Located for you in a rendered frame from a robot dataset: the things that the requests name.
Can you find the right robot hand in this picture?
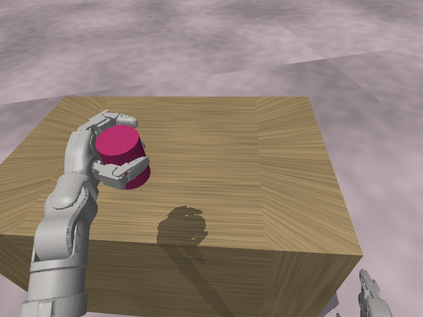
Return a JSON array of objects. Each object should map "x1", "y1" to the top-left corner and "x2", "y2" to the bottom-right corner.
[{"x1": 358, "y1": 269, "x2": 393, "y2": 317}]

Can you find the can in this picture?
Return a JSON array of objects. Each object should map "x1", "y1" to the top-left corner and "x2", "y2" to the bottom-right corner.
[{"x1": 95, "y1": 125, "x2": 151, "y2": 190}]

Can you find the left robot hand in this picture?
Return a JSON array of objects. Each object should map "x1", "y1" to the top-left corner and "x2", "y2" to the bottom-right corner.
[{"x1": 64, "y1": 110, "x2": 149, "y2": 190}]

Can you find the left robot arm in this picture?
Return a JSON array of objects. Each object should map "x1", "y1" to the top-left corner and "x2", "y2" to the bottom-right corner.
[{"x1": 19, "y1": 172, "x2": 98, "y2": 317}]

